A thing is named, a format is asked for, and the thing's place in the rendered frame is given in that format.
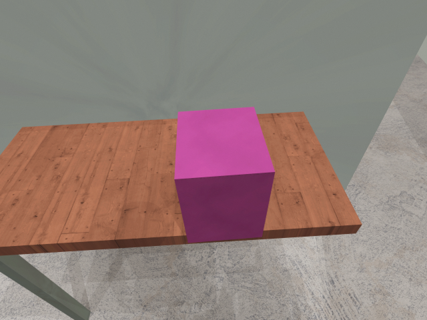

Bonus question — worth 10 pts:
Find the table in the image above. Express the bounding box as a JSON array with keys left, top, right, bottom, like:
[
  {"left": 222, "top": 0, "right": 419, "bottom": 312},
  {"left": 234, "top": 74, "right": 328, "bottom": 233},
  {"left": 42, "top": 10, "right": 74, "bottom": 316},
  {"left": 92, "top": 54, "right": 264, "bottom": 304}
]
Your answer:
[{"left": 0, "top": 111, "right": 362, "bottom": 320}]

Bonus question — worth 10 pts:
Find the carton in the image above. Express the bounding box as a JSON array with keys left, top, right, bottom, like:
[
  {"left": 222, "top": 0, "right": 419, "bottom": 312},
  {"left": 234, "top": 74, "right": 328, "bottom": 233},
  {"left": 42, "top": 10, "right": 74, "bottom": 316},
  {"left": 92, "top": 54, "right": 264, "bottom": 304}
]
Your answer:
[{"left": 174, "top": 107, "right": 275, "bottom": 243}]

